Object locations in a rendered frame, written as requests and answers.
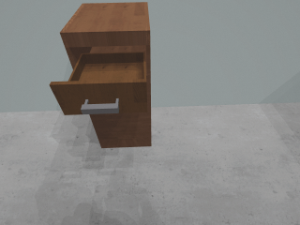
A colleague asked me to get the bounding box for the cabinet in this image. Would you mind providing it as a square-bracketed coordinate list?
[60, 2, 152, 148]

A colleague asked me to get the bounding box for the handle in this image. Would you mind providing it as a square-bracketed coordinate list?
[81, 98, 119, 114]

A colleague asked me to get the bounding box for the drawer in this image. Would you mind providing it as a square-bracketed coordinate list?
[49, 52, 148, 115]

